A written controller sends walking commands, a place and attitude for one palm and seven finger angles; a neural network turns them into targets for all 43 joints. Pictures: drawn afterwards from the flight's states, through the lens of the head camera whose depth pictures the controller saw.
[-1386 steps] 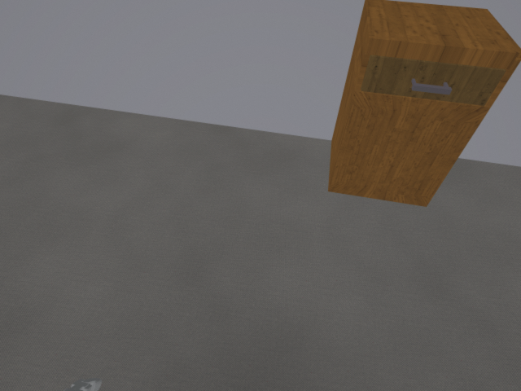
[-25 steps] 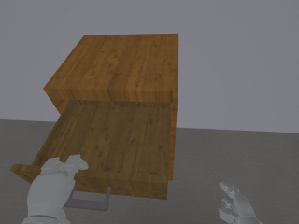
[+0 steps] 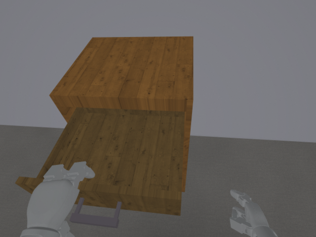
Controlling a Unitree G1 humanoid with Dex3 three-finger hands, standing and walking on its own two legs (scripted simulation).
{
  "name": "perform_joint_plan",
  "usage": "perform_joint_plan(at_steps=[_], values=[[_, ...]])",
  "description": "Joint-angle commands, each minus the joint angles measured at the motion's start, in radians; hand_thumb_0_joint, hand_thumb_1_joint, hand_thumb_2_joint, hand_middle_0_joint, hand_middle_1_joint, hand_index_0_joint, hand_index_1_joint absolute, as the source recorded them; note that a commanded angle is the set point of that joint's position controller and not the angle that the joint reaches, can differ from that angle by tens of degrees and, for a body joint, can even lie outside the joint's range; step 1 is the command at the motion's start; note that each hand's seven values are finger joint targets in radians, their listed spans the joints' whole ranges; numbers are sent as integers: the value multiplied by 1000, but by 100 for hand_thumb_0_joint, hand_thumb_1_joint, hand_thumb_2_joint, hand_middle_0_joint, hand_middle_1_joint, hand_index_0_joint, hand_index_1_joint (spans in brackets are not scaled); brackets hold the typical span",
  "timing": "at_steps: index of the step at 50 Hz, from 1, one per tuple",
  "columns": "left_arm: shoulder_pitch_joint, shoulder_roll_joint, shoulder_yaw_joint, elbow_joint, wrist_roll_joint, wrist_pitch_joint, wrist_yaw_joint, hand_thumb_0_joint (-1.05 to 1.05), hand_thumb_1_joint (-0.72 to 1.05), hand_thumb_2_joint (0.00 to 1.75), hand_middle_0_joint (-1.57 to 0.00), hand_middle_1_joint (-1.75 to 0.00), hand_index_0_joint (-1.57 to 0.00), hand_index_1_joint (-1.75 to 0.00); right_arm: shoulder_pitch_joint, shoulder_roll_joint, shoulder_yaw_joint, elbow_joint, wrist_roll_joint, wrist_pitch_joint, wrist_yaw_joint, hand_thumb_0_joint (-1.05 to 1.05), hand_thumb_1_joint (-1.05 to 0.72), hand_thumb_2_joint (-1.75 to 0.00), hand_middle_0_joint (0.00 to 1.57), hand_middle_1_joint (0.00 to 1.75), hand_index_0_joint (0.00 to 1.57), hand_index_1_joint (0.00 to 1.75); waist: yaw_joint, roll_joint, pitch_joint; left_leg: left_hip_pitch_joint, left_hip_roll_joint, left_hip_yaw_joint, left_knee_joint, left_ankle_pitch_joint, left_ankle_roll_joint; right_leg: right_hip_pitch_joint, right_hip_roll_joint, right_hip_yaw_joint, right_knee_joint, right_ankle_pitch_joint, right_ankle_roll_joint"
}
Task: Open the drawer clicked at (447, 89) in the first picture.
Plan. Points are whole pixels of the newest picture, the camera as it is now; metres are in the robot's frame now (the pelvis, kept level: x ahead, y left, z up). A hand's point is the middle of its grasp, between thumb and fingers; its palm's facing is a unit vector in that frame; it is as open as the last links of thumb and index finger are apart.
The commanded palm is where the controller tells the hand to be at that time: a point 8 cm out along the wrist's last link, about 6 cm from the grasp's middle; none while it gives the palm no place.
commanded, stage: draw the hand back to the body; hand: left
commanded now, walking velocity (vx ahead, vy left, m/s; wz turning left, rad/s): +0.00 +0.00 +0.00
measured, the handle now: (97, 212) +0.19 +0.22 -0.09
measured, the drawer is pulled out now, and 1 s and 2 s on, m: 0.30 0.30 0.30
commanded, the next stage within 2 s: step back with the hand held close in 1.60 s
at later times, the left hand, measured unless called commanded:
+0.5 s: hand (46, 202) +0.16 +0.26 +0.09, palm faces +0.04 -0.13 -0.99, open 13.8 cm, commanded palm +0.13 +0.25 +0.14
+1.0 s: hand (40, 181) +0.17 +0.24 +0.15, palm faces +0.36 -0.85 -0.38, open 12.1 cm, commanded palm +0.12 +0.28 +0.18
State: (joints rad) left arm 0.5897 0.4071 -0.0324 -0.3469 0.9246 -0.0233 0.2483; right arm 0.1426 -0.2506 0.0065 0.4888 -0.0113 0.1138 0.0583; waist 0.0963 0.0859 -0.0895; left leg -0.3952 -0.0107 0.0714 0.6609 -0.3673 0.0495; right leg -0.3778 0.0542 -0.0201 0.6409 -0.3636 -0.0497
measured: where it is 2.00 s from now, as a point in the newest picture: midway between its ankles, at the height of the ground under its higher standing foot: outside the picture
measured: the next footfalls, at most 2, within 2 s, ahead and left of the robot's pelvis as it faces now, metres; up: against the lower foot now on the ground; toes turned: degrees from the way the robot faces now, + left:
none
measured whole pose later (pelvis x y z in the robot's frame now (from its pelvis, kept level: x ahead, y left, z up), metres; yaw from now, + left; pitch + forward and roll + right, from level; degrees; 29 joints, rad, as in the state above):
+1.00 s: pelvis +0.00 +0.01 +0.02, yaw +3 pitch -3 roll -1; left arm 0.58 0.33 0.20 -0.50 -0.05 -0.07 0.12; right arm 0.21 -0.21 0.05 0.59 0.01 -0.10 -0.05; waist 0.04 0.06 0.02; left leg -0.13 -0.05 0.03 0.45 -0.27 0.06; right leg -0.08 0.03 -0.06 0.40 -0.27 -0.03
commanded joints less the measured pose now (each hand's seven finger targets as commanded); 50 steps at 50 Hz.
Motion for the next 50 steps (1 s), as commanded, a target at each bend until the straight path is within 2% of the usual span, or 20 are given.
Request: perform_joint_plan(at_steps=[1,4,12,14,17,19,20,22,24,25,28,29,30,31,32,34,35,39,40,50], values=[[2,164,141,-220,14,-14,59,0,-50,30,-30,-120,-30,-120,-129,-87,-29,-177,3,-48,-3,0,-90,-90,20,30,20,30,9,-68,-127,142,22,-84,-38,371,-6,-7,-44,95,-91,352,-4],[-51,205,175,-262,24,-3,75,0,-50,30,-30,-120,-30,-120,-150,-91,-26,-181,-3,-45,-7,0,-90,-90,20,30,20,30,14,-12,-146,170,19,-94,-41,359,-8,-10,-40,113,-95,332,-15],[-29,130,87,-265,-31,26,5,0,-50,30,-30,-120,-30,-120,-132,-87,-30,-181,16,-38,-13,0,-90,-90,20,30,20,30,-2,-70,-86,173,41,-105,-84,345,-3,-6,-46,54,-122,256,7],[-37,187,139,-268,-22,32,-5,0,-50,30,-30,-120,-30,-120,-159,-96,-16,-190,18,-42,-14,0,-90,-90,20,30,20,30,12,-53,-88,182,41,-116,-92,358,-7,5,-43,80,-129,269,0],[1,184,134,-286,-23,26,-10,0,-50,30,-30,-120,-30,-120,-124,-92,-18,-189,19,-39,-14,0,-90,-90,20,30,20,30,16,-45,-80,180,50,-109,-102,388,-15,16,-44,49,-126,257,5],[9,250,209,-316,-21,28,1,0,-50,30,-30,-120,-30,-120,-155,-105,-11,-203,22,-43,-16,0,-90,-90,20,30,20,30,31,-5,-113,194,51,-116,-102,412,-21,39,-42,78,-126,287,-1],[29,206,170,-329,-24,35,1,0,-50,30,-30,-120,-30,-120,-121,-93,-10,-202,24,-39,-15,0,-90,-90,20,30,20,30,23,0,-121,195,54,-111,-101,426,-21,41,-47,47,-120,277,4],[16,211,187,-306,-41,29,-7,0,-50,30,-30,-120,-30,-120,-128,-96,-19,-188,24,-33,-17,0,-90,-90,20,30,20,30,15,-44,-60,184,55,-111,-112,382,-19,17,-41,45,-140,246,6],[0,243,227,-315,-50,34,-10,0,-50,30,-30,-120,-30,-120,-156,-106,-14,-194,27,-35,-21,0,-90,-90,20,30,20,30,19,-18,-73,198,52,-120,-120,368,-17,26,-40,69,-149,247,1],[-1,205,182,-337,-54,38,-16,0,-50,30,-30,-120,-30,-120,-122,-99,-16,-195,26,-31,-21,0,-90,-90,20,30,20,30,9,-9,-87,202,58,-116,-123,370,-16,29,-48,35,-144,227,9],[-20,239,210,-318,-70,30,-38,0,-50,30,-30,-120,-30,-120,-126,-108,-18,-188,24,-28,-31,0,-90,-90,20,30,20,30,10,-51,-70,207,54,-112,-136,342,-12,30,-51,37,-171,217,15],[-19,260,234,-328,-73,34,-42,0,-50,30,-30,-120,-30,-120,-152,-114,-16,-193,29,-33,-35,0,-90,-90,20,30,20,30,12,-14,-68,213,53,-123,-141,336,-15,36,-42,65,-175,212,6],[-21,220,185,-347,-73,37,-49,0,-50,30,-30,-120,-30,-120,-118,-104,-15,-194,27,-29,-33,0,-90,-90,20,30,20,30,3,-8,-63,210,61,-123,-144,341,-16,29,-50,26,-170,185,13],[-20,-197,74,-286,-815,-1,-95,0,-47,32,-30,-118,-30,-118,-64,-19,-8,-213,62,-103,-64,0,-90,-90,20,30,20,30,-109,-92,12,343,89,-174,-182,297,2,101,-52,-27,-169,149,12],[9,-70,138,-286,-852,-31,-97,0,-43,33,-29,-115,-29,-115,-57,-52,-12,-190,57,-153,-88,0,-90,-90,20,30,20,30,-79,-85,7,341,109,-186,-212,266,-4,102,-52,-17,-171,97,13],[-13,79,295,-351,-926,-63,-78,0,-36,36,-29,-111,-29,-111,-91,-75,2,-149,41,-187,-133,0,-90,-90,20,30,20,30,-42,-84,-10,316,80,-172,-247,285,-13,178,-58,-14,-210,160,12],[-66,44,248,-435,-933,-85,-80,0,-32,37,-29,-109,-29,-109,-67,-61,10,-151,35,-214,-140,0,-90,-90,20,30,20,30,-53,-66,-21,305,76,-166,-252,324,-20,200,-70,-17,-216,188,12],[-79,78,307,-411,-948,-103,-78,0,-18,43,-28,-100,-28,-100,-72,-67,15,-85,24,-265,-140,0,-90,-90,20,30,20,30,-43,43,82,279,66,-161,-278,358,-42,212,-69,-14,-276,226,-5],[-71,30,268,-397,-954,-106,-86,0,-15,45,-27,-98,-27,-98,-63,-58,18,-82,27,-270,-137,0,-90,-90,20,30,20,30,-56,60,94,281,66,-161,-287,356,-49,216,-70,-19,-271,222,-4],[-14,35,336,-356,-985,-115,-119,0,20,60,-25,-75,-25,-75,-81,-71,-11,-59,25,-264,-121,0,-90,-90,20,30,20,30,-47,-23,30,317,63,-138,-287,433,-40,277,-66,-16,-297,320,5]])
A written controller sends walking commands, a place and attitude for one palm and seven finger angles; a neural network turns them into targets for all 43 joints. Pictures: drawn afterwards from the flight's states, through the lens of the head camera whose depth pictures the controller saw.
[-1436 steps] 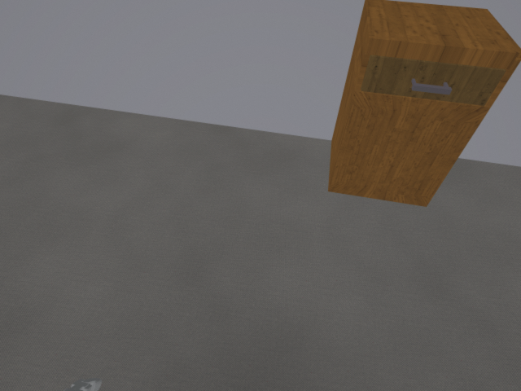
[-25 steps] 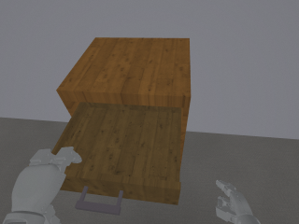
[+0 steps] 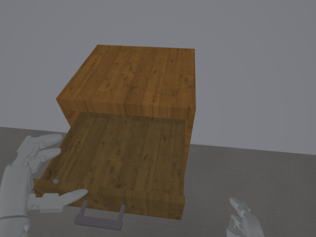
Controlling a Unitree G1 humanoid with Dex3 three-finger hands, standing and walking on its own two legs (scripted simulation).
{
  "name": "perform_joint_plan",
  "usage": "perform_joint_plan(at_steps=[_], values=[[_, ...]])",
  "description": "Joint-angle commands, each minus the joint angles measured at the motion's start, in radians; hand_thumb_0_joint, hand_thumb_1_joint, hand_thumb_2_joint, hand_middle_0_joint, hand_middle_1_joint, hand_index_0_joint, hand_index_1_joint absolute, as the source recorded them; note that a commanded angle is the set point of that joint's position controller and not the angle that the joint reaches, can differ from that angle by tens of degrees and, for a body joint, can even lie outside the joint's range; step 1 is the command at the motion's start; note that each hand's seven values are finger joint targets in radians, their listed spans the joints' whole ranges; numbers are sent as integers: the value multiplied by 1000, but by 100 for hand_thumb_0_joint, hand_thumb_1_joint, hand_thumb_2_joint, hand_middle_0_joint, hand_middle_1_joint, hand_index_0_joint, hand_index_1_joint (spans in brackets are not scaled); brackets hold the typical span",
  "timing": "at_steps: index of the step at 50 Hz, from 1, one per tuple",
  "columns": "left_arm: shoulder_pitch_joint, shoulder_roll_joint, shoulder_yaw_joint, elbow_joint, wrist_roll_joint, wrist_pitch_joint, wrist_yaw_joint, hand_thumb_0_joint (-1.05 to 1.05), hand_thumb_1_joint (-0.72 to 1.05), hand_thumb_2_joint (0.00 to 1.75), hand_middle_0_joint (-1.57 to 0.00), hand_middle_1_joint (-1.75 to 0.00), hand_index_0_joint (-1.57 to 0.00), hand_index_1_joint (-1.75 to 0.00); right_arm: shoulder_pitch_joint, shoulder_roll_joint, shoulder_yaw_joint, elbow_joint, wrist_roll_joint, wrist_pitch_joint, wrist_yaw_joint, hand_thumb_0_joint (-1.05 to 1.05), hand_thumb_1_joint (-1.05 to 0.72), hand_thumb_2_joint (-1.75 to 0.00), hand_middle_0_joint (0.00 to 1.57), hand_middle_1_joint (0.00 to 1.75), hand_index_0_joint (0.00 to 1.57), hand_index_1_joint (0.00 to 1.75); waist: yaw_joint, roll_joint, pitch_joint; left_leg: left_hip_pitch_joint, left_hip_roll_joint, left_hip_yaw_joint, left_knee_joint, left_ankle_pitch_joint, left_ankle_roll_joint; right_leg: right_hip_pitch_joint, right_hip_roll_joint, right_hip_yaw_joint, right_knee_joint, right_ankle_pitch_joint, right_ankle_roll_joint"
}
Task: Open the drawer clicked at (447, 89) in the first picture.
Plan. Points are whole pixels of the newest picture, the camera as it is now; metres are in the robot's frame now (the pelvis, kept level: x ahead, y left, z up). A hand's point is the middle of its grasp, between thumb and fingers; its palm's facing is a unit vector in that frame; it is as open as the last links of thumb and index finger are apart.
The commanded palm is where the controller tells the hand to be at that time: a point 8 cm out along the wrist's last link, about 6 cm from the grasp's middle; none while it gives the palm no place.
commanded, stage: draw the hand back to the body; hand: left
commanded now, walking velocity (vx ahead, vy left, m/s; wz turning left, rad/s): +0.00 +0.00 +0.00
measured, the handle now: (101, 214) +0.20 +0.19 -0.11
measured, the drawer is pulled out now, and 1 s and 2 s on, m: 0.30 0.30 0.30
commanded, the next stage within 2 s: step back with the hand held close in 0.60 s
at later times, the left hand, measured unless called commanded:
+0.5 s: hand (56, 180) +0.18 +0.21 +0.15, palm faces +0.38 -0.83 -0.40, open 7.9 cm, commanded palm +0.13 +0.25 +0.17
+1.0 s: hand (62, 184) +0.18 +0.20 +0.14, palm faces +0.26 -0.82 -0.51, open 7.4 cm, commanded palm +0.12 +0.25 +0.17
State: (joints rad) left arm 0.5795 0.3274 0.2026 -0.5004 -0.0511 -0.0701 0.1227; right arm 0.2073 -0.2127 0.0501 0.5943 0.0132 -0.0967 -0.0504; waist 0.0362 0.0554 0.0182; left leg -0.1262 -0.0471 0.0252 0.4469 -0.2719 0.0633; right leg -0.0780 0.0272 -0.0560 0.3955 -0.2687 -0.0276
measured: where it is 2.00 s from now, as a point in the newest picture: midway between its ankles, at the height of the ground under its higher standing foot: outside the picture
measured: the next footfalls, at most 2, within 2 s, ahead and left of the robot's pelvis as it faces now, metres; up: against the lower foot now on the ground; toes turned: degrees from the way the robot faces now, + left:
none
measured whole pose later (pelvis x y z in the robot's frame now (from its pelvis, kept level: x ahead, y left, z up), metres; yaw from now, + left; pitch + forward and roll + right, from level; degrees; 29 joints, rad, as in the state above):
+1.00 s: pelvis -0.02 -0.03 +0.00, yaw -1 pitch +2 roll +0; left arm 0.66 0.38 0.32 -0.55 -0.05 -0.16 0.11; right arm 0.15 -0.25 -0.04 0.55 0.03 0.01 -0.05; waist -0.01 0.05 0.05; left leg -0.25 -0.01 0.03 0.47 -0.24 0.03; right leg -0.21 0.06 -0.06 0.43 -0.24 -0.06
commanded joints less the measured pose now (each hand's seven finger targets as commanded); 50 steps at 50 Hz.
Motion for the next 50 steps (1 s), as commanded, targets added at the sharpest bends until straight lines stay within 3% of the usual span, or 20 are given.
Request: perform_joint_plan(at_steps=[1,4,7,9,14,17,20,24,27,29,32,33,35,36,37,38,41,44,48,50], values=[[-11,127,115,-204,-10,-69,5,0,23,62,-25,-73,-25,-73,-143,-113,-54,-164,2,-49,-11,0,-90,-90,20,30,20,30,17,-3,-85,50,98,-93,-74,335,-52,-20,-39,21,-56,228,-16],[-38,167,160,-224,-15,-71,10,0,34,66,-24,-66,-24,-66,-155,-116,-60,-161,2,-45,-18,0,-90,-90,20,30,20,30,19,-6,-96,57,89,-83,-67,323,-43,-15,-40,35,-73,253,-16],[-48,146,149,-192,-21,-69,11,0,44,70,-23,-59,-23,-59,-162,-110,-62,-160,6,-36,-25,0,-90,-90,20,30,20,30,11,-25,-63,55,86,-71,-72,280,-35,-30,-47,41,-84,231,-10],[-86,180,181,-222,-20,-78,13,0,51,74,-23,-55,-23,-55,-164,-117,-61,-152,5,-41,-26,0,-90,-90,20,30,20,30,16,39,-78,70,80,-69,-66,287,-34,-31,-47,51,-98,240,-13],[-88,187,204,-201,-27,-78,13,0,69,81,-22,-43,-22,-43,-175,-117,-65,-147,5,-40,-27,0,-90,-90,20,30,20,30,20,-1,-71,78,75,-64,-63,301,-28,-28,-48,54,-106,270,-10],[-66,148,173,-160,-31,-77,8,0,80,86,-21,-37,-21,-37,-175,-108,-66,-148,7,-32,-26,0,-90,-90,20,30,20,30,15,-32,-46,71,79,-58,-68,280,-25,-33,-51,50,-102,251,-5],[-78,149,170,-159,-31,-77,4,0,90,90,-20,-30,-20,-30,-179,-109,-66,-148,6,-29,-26,0,-90,-90,20,30,20,30,12,-11,-49,76,74,-51,-67,278,-22,-29,-53,57,-109,262,-2],[-102,190,203,-186,-31,-86,5,0,90,90,-20,-30,-20,-30,-184,-113,-67,-149,4,-32,-28,0,-90,-90,20,30,20,30,19,2,-58,86,70,-49,-64,261,-21,-42,-53,68,-131,246,-2],[-75,168,188,-175,-33,-86,6,0,90,90,-20,-30,-20,-30,-182,-105,-66,-154,5,-32,-30,0,-90,-90,20,30,20,30,18,-21,-70,84,71,-46,-62,271,-18,-23,-56,66,-116,259,1],[-92,189,205,-183,-31,-87,6,0,90,90,-20,-30,-20,-30,-185,-110,-67,-146,3,-35,-29,0,-90,-90,20,30,20,30,19,12,-71,96,67,-42,-56,278,-19,-35,-57,76,-133,279,1],[-67,159,182,-156,-33,-84,4,0,90,90,-20,-30,-20,-30,-185,-103,-69,-148,6,-29,-30,0,-90,-90,20,30,20,30,15,-33,-65,91,72,-37,-56,286,-15,-27,-60,72,-117,297,6],[-72,181,202,-157,-31,-85,4,0,90,90,-20,-30,-20,-30,-184,-109,-71,-145,4,-29,-30,0,-90,-90,20,30,20,30,21,-40,-86,96,70,-35,-53,290,-13,-21,-63,73,-118,309,9],[-76,166,186,-160,-31,-86,4,0,90,90,-20,-30,-20,-30,-188,-104,-70,-143,6,-29,-29,0,-90,-90,20,30,20,30,13,-2,-57,89,69,-35,-55,282,-17,-28,-62,78,-120,301,6],[-216,331,354,-283,-25,-134,14,0,90,90,-20,-30,-20,-30,-157,-127,-76,-189,17,-7,-21,0,-90,-90,20,30,20,30,-11,-28,31,11,82,-72,-8,200,-1,-141,-127,204,-167,352,33],[-114,245,299,-152,-19,-140,5,0,90,90,-20,-30,-20,-30,-153,-102,-78,-156,9,8,-17,0,-90,-90,20,30,20,30,-18,-114,28,1,80,-74,27,171,-3,-148,-151,190,-171,339,39],[-38,192,257,-109,-12,-135,-2,0,90,90,-20,-30,-20,-30,-160,-102,-84,-167,12,22,-12,0,-90,-90,20,30,20,30,-17,-153,11,2,81,-64,42,173,-2,-153,-161,195,-162,365,53],[31,167,228,-161,-8,-152,-6,0,90,90,-20,-30,-20,-30,-160,-119,-96,-188,14,40,-4,0,-90,-90,20,30,20,30,-21,-74,-93,2,88,-51,28,226,1,-96,-168,162,-90,432,61],[55,203,251,-233,-6,-158,7,0,90,90,-20,-30,-20,-30,-170,-126,-106,-198,15,52,-7,0,-90,-90,20,30,20,30,-23,-11,-137,-7,108,-62,14,281,3,-96,-156,151,-47,410,58],[99,229,288,-258,-8,-158,23,0,90,90,-20,-30,-20,-30,-165,-114,-118,-213,21,64,-15,0,-90,-90,20,30,20,30,-29,-79,-169,-51,128,-94,23,335,0,-76,-150,136,-2,401,36],[108,240,296,-280,-9,-159,28,0,90,90,-20,-30,-20,-30,-165,-113,-116,-218,20,67,-20,0,-90,-90,20,30,20,30,-33,-42,-183,-67,135,-109,20,359,-2,-74,-148,132,19,396,24]])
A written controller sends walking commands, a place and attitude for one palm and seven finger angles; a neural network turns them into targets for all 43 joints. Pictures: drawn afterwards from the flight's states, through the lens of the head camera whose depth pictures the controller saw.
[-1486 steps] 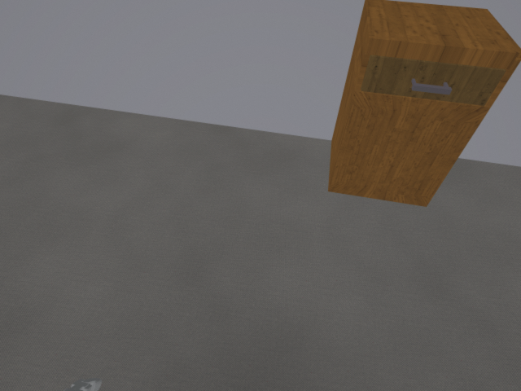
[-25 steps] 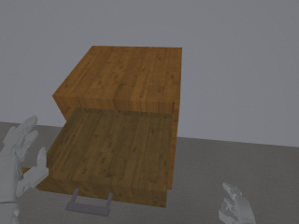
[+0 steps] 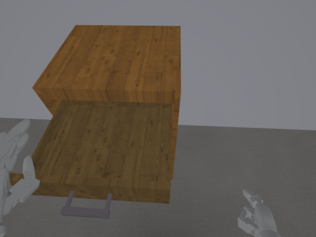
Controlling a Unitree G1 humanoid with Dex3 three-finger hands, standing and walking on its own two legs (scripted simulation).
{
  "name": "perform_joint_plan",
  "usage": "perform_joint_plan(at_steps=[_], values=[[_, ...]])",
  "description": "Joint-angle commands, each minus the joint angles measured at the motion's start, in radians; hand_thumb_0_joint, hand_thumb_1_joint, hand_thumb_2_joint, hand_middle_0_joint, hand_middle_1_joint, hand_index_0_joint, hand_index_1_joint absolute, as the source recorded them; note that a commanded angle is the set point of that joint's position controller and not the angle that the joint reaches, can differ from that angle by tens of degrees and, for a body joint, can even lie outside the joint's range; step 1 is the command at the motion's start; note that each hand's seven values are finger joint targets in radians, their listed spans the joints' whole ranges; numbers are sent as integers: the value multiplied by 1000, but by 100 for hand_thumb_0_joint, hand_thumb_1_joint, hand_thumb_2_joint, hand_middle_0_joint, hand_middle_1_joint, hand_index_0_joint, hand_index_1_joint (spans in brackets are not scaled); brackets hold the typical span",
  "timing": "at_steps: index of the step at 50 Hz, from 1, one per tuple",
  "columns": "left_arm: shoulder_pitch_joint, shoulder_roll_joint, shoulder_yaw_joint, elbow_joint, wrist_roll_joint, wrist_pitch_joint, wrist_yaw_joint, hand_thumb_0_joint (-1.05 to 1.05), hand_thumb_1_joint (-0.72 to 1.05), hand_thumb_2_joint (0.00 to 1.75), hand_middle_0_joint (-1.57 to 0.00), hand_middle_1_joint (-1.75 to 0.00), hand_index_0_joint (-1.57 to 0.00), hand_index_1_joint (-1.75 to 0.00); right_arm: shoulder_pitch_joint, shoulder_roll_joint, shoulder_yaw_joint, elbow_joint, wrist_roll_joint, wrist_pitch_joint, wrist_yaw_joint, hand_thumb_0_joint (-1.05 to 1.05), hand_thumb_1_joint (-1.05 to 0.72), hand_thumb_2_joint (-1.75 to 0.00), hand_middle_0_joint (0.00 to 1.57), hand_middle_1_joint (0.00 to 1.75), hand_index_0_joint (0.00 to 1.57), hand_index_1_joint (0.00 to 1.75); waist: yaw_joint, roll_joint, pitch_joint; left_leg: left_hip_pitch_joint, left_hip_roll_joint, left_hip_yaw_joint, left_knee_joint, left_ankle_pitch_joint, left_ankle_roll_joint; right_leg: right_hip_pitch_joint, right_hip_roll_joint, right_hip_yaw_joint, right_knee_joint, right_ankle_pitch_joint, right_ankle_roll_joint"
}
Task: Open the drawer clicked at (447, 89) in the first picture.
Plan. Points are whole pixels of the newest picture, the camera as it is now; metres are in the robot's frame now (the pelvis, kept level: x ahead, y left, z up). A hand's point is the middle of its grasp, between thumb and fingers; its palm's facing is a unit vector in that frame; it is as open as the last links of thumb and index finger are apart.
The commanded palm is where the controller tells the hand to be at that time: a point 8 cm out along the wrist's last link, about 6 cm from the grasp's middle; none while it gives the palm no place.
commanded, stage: step back with the hand held close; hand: left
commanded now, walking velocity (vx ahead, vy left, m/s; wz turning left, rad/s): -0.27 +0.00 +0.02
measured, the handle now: (88, 204) +0.22 +0.22 -0.10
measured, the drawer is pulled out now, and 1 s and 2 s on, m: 0.30 0.30 0.30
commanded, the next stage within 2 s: stop stepping back and stand still in 1.36 s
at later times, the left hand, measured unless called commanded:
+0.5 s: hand out of the picture +0.15 +0.27 +0.15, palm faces +0.33 -0.80 -0.50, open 7.4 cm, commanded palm +0.09 +0.31 +0.18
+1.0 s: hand out of the picture +0.14 +0.27 +0.17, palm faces +0.25 -0.86 -0.45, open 7.4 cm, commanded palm +0.07 +0.31 +0.18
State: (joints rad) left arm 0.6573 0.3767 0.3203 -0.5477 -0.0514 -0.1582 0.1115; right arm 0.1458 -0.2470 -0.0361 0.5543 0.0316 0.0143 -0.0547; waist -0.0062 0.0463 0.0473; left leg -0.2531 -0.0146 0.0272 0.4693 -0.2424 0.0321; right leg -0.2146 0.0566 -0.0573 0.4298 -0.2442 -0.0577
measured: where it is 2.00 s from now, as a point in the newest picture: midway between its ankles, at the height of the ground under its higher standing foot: outside the picture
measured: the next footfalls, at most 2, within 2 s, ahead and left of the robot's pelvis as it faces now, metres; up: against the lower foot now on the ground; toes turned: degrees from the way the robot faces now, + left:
right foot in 1.22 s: -0.22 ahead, -0.12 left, +0.00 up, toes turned +0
left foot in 1.38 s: -0.07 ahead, +0.10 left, +0.00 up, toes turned -3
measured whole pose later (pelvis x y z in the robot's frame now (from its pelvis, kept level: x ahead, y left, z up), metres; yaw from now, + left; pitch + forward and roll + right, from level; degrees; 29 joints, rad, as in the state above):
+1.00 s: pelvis -0.08 +0.04 +0.00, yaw -3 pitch +5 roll -4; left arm 0.65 0.47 0.42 -0.72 -0.05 -0.26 0.14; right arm 0.15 -0.15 0.00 0.60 -0.01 -0.14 -0.04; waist 0.00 -0.05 0.03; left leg -0.43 0.03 0.05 0.44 -0.10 0.08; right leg -0.36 0.02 -0.01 0.90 -0.52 0.01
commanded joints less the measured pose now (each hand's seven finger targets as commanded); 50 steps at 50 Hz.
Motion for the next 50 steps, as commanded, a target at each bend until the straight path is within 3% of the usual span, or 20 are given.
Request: perform_joint_plan(at_steps=[1,7,9,14,22,25,29,31,33,34,35,37,38,39,40,41,43,44,45,50], values=[[42,187,180,-230,-10,-70,41,0,90,90,-20,-30,-20,-30,-102,-78,-34,-178,4,-44,-16,0,-90,-90,20,30,20,30,9,-31,-217,52,108,-113,1,333,29,64,-176,133,-6,370,53],[51,187,178,-252,-10,-73,49,0,90,90,-20,-30,-20,-30,-94,-85,-34,-181,0,-57,-18,0,-90,-90,20,30,20,30,6,-12,-185,-45,134,-166,-39,221,40,36,-154,130,17,217,40],[43,195,183,-268,-6,-76,52,0,90,90,-20,-30,-20,-30,-97,-91,-33,-181,-3,-66,-19,0,-90,-90,20,30,20,30,6,31,-181,-90,150,-180,-71,166,46,46,-142,126,43,174,42],[23,199,199,-286,5,-85,58,0,90,90,-20,-30,-20,-30,-84,-91,-28,-186,-8,-91,-19,0,-90,-90,20,30,20,30,8,61,-174,-236,194,-219,-138,8,68,117,-109,108,144,94,49],[-5,168,189,-302,7,-96,52,0,90,90,-20,-30,-20,-30,-55,-93,-18,-187,-15,-124,-13,0,-90,-90,20,30,20,30,1,58,-129,-358,222,-241,-162,-189,79,136,-96,104,199,23,50],[-17,162,188,-304,7,-101,52,0,90,90,-20,-30,-20,-30,-47,-92,-15,-182,-16,-130,-14,0,-90,-90,20,30,20,30,-2,30,-125,-377,204,-232,-135,-229,76,137,-100,122,183,45,46],[-34,184,200,-306,6,-117,55,0,90,90,-20,-30,-20,-30,-39,-97,-28,-171,-17,-131,-10,0,-90,-90,20,30,20,30,-11,-39,-129,-303,130,-193,-4,-196,49,19,-171,234,54,60,1],[-19,177,183,-297,0,-128,59,0,90,90,-20,-30,-20,-30,-31,-87,-29,-160,-15,-128,-4,0,-90,-90,20,30,20,30,-19,-93,-135,-211,82,-167,106,-144,24,-82,-247,297,-42,27,-41],[-15,186,181,-304,-6,-144,65,0,90,90,-20,-30,-20,-30,-24,-84,-36,-138,-14,-124,-3,0,-90,-90,20,30,20,30,-26,-137,-154,-113,35,-121,239,-120,-2,-162,-330,317,-105,27,-81],[-15,208,206,-311,-9,-146,70,0,90,90,-20,-30,-20,-30,-27,-88,-40,-132,-15,-122,-4,0,-90,-90,20,30,20,30,-26,-137,-176,-75,29,-120,263,-85,-8,-180,-345,312,-105,81,-94],[12,199,204,-311,-9,-149,71,0,90,90,-20,-30,-20,-30,-33,-72,-34,-132,-15,-118,-5,0,-90,-90,20,30,20,30,-24,-134,-189,-68,38,-120,229,-42,-7,-145,-337,256,-73,154,-85],[39,220,226,-327,-4,-156,68,0,90,90,-20,-30,-20,-30,-59,-85,-37,-142,-11,-121,-10,0,-90,-90,20,30,20,30,-14,-42,-196,-86,104,-182,68,103,18,-108,-240,164,29,177,-35],[55,230,233,-335,-1,-165,64,0,90,90,-20,-30,-20,-30,-73,-89,-35,-153,-7,-129,-14,0,-90,-90,20,30,20,30,-10,36,-194,-136,174,-239,-30,104,37,-69,-169,109,115,109,-2],[66,247,259,-344,9,-167,62,0,90,90,-20,-30,-20,-30,-99,-101,-31,-162,-18,-143,-17,0,-90,-90,20,30,20,30,-2,196,-203,-223,281,-344,-187,148,63,11,-69,41,295,9,42],[41,251,252,-395,10,-166,56,0,90,90,-20,-30,-20,-30,-82,-83,-28,-166,-33,-155,-16,0,-90,-90,20,30,20,30,-5,239,-228,-235,349,-403,-255,203,72,4,-35,59,475,-222,53],[13,256,256,-409,6,-168,59,0,90,90,-20,-30,-20,-30,-53,-80,-33,-144,-48,-165,-17,0,-90,-90,20,30,20,30,-6,180,-217,-230,368,-403,-250,190,87,-44,-29,107,613,-288,51],[30,211,229,-384,-7,-169,63,0,90,90,-20,-30,-20,-30,-11,-75,-41,-100,-44,-184,-16,0,-90,-90,20,30,20,30,2,74,-221,1,326,-291,-144,473,107,-205,-47,103,578,-298,58],[47,192,214,-365,-6,-165,62,0,90,90,-20,-30,-20,-30,-17,-76,-46,-91,-38,-192,-13,0,-90,-90,20,30,20,30,10,84,-250,102,315,-238,-111,603,101,-232,-53,81,545,-289,65],[39,184,190,-373,-3,-164,53,0,90,90,-20,-30,-20,-30,-5,-76,-41,-77,-38,-197,-5,0,-90,-90,20,30,20,30,7,82,-251,140,291,-211,-114,615,86,-231,-45,62,531,-275,71],[11,196,182,-373,-17,-163,26,0,90,90,-20,-30,-20,-30,-28,-91,-27,-68,-43,-218,6,0,-90,-90,20,30,20,30,-4,147,-238,121,254,-210,-209,266,72,-173,-22,25,415,-294,75]])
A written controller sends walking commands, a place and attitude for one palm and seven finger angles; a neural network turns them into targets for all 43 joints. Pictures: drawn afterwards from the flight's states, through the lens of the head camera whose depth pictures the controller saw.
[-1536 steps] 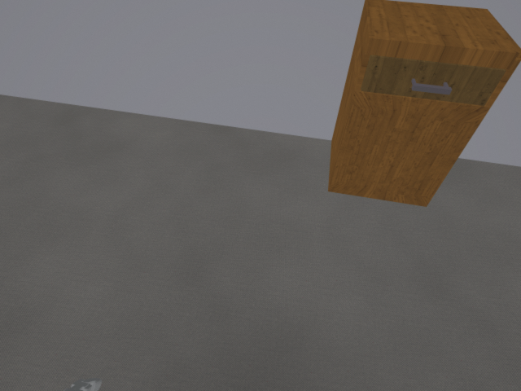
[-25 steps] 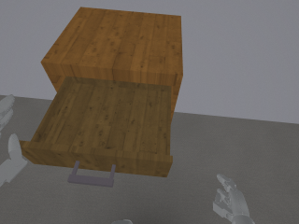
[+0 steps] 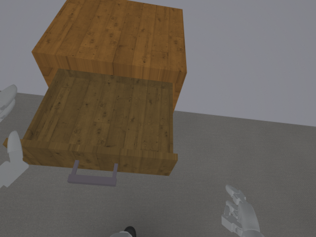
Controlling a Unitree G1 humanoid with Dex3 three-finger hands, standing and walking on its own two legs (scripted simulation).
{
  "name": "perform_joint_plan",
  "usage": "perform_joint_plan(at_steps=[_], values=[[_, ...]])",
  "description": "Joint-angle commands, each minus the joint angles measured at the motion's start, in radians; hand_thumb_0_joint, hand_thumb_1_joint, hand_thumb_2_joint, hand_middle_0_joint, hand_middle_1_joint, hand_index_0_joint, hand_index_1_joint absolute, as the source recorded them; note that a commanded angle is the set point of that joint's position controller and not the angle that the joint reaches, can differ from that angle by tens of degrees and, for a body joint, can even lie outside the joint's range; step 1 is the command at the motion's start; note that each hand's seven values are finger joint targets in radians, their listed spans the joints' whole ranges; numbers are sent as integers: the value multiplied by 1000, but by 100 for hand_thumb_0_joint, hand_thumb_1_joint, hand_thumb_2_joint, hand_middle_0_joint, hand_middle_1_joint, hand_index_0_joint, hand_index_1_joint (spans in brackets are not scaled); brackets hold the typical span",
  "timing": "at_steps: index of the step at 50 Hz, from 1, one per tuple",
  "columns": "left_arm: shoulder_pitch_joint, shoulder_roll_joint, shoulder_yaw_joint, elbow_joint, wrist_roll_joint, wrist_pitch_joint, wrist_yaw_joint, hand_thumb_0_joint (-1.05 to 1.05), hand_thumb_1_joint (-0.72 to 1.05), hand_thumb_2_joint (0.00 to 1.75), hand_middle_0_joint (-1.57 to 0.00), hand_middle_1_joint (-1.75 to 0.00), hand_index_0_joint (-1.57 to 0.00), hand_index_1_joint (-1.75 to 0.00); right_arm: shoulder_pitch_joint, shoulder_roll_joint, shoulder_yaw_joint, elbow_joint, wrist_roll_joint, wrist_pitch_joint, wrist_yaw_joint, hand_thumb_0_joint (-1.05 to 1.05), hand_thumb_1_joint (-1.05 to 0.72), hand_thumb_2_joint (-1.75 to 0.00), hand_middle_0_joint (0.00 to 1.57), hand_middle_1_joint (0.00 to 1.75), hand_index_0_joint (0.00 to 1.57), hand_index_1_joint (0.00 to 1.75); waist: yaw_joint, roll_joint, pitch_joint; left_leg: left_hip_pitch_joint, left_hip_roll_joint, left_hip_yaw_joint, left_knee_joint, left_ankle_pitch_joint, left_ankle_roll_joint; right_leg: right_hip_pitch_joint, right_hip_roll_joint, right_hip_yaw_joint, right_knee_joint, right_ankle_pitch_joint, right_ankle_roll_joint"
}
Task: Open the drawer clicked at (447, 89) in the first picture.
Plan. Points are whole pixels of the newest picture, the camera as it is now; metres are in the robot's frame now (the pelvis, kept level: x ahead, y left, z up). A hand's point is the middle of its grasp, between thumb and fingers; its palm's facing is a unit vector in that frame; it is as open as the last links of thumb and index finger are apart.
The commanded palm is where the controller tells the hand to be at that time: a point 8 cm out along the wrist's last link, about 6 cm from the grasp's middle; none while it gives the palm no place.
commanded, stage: step back with the hand held close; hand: left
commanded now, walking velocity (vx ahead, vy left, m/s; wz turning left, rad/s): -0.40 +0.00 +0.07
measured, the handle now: (94, 173) +0.28 +0.20 -0.11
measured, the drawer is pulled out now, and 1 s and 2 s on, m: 0.30 0.30 0.30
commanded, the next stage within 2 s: stop stepping back and stand still in 0.36 s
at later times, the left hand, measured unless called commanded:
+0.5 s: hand out of the picture +0.10 +0.18 +0.14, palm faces +0.25 -0.85 -0.45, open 7.4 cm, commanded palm +0.02 +0.23 +0.17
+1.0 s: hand out of the picture -0.04 +0.16 +0.16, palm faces +0.38 -0.78 -0.49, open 7.4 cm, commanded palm -0.10 +0.21 +0.17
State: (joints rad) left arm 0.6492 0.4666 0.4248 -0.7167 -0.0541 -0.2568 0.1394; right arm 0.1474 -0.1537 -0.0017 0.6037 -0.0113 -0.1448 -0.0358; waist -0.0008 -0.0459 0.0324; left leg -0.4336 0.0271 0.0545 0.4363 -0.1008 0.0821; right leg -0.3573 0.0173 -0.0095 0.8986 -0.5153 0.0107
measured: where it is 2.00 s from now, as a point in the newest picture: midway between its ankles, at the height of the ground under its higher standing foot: outside the picture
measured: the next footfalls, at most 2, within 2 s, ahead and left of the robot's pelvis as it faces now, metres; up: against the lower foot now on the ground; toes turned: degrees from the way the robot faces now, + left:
right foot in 0.22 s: -0.13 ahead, -0.16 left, +0.00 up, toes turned +3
left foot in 0.38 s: +0.00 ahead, +0.06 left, +0.00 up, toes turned +0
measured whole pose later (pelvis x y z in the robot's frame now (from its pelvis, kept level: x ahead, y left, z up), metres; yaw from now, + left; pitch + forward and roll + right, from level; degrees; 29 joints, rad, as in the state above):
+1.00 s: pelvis -0.21 -0.08 -0.01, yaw +5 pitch -1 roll +2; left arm 0.68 0.41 0.36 -0.63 -0.02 -0.23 0.15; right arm 0.27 -0.22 -0.05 0.60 0.02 -0.17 -0.06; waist -0.02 -0.05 0.02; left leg -0.15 0.03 0.04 0.49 -0.32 -0.03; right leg -0.35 -0.05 -0.10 0.65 -0.37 0.00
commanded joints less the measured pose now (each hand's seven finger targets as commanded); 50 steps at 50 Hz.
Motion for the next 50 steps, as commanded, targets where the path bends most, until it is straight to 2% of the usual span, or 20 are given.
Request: perform_joint_plan(at_steps=[1,8,11,13,16,17,18,19,23,26,29,30,31,34,36,41,44,46,47,50], values=[[16,114,85,-222,-20,-67,-6,0,90,90,-20,-30,-20,-30,-36,-185,-59,-121,0,-60,-13,0,-90,-90,20,30,20,30,-8,255,-238,310,206,-232,-189,62,17,-18,23,-30,-87,-26,4],[97,180,180,-256,-73,-89,-30,0,90,90,-20,-30,-20,-30,-65,-181,-49,-143,-14,-40,-3,0,-90,-90,20,30,20,30,12,294,-311,281,161,-161,-119,52,-67,208,5,-52,-584,185,-54],[64,218,196,-240,-80,-111,-34,0,90,90,-20,-30,-20,-30,-64,-177,-47,-152,17,-13,-11,0,-90,-90,20,30,20,30,-14,12,-244,322,10,-56,269,-230,-106,11,-207,3,-707,381,-124],[52,134,139,-132,-58,-78,-30,0,90,90,-20,-30,-20,-30,-59,-170,-79,-142,41,10,-20,0,-90,-90,20,30,20,30,-36,-207,-158,212,-71,-64,592,-307,-105,-99,-340,34,-623,591,-186],[15,115,126,-40,-9,-46,-5,0,90,90,-20,-30,-20,-30,-110,-126,-19,-167,47,48,-47,0,-90,-90,20,30,20,30,-54,-60,-55,16,-49,-60,155,-187,-71,170,-220,-56,-363,1105,-72],[16,114,111,-46,-15,-49,-4,0,90,90,-20,-30,-20,-30,-104,-144,-19,-168,52,48,-57,0,-90,-90,20,30,20,30,-49,17,-91,150,20,-92,-32,290,-44,139,-137,-88,-239,1003,-7],[7,109,98,-73,-29,-49,-5,0,90,90,-20,-30,-20,-30,-88,-172,-46,-160,46,37,-52,0,-90,-90,20,30,20,30,-27,141,-143,327,186,-258,-58,732,15,-1,-49,-59,-108,471,11],[-62,83,44,-102,-22,-67,-13,0,90,90,-20,-30,-20,-30,-49,-173,-70,-143,51,13,-35,0,-90,-90,20,30,20,30,-49,161,-123,398,294,-316,-74,835,43,-95,-16,28,14,-13,-7],[23,115,91,-247,-17,-47,4,0,90,90,-20,-30,-20,-30,-39,-171,-66,-138,13,-39,-16,0,-90,-90,20,30,20,30,8,266,-234,230,269,-295,-77,500,82,13,-32,55,-6,-9,14],[144,128,131,-292,-23,-26,18,0,90,90,-20,-30,-20,-30,-55,-174,-57,-196,30,-38,-10,0,-90,-90,20,30,20,30,1,318,-191,21,188,-217,-127,-115,37,171,-30,-17,-178,73,7],[178,162,187,-209,-13,-18,29,0,90,90,-20,-30,-20,-30,-36,-163,-57,-224,42,-7,-20,0,-90,-90,20,30,20,30,7,150,-124,-188,41,-91,50,-528,-53,344,-80,-41,-430,147,-28],[134,157,177,-175,-16,-23,29,0,90,90,-20,-30,-20,-30,-26,-150,-62,-219,47,5,-22,0,-90,-90,20,30,20,30,0,-69,-76,-101,-45,-21,381,-474,-94,136,-230,122,-616,25,-88],[62,163,186,-128,-28,-3,36,0,90,90,-20,-30,-20,-30,-31,-154,-78,-208,58,6,-31,0,-90,-90,20,30,20,30,-4,-258,-78,-60,-74,-74,734,-433,-106,-106,-436,469,-776,-256,-181],[-39,95,119,-15,-23,13,8,0,90,90,-20,-30,-20,-30,-11,-150,-75,-158,40,30,-29,0,-90,-90,20,30,20,30,-68,-120,-28,-59,-22,-139,973,-246,-101,-223,-368,240,-688,-133,-142],[-3,69,83,78,-1,-1,6,0,90,90,-20,-30,-20,-30,-27,-154,-68,-142,35,17,-37,0,-90,-90,20,30,20,30,-57,-83,-36,-46,-6,-80,706,-244,-83,-122,-305,155,-666,-102,-101],[16,77,50,-98,37,-27,33,0,90,90,-20,-30,-20,-30,-14,-148,-54,-137,20,-68,-38,0,-90,-90,20,30,20,30,-13,-118,-88,153,-32,29,3,-335,-14,103,-291,167,-651,-26,-85],[4,98,64,-203,27,-55,39,0,90,90,-20,-30,-20,-30,10,-183,-76,-165,7,-93,-43,0,-90,-90,20,30,20,30,-11,193,-105,261,86,-52,-227,-119,25,172,-115,12,-341,225,-20],[-17,89,63,-205,27,-56,35,0,90,90,-20,-30,-20,-30,13,-163,-65,-155,19,-77,-32,0,-90,-90,20,30,20,30,-11,386,-84,216,193,-184,-196,-124,61,66,-53,-108,-147,76,10],[-27,88,70,-163,35,-45,35,0,90,90,-20,-30,-20,-30,16,-153,-61,-142,26,-76,-30,0,-90,-90,20,30,20,30,-14,399,-23,149,200,-179,-196,-151,70,55,-39,-108,-115,48,0],[-58,82,74,-34,25,-39,25,0,90,90,-20,-30,-20,-30,1,-175,-69,-127,46,-58,-26,0,-90,-90,20,30,20,30,-4,65,24,16,114,-106,53,-166,28,246,-62,-10,-466,205,-14]])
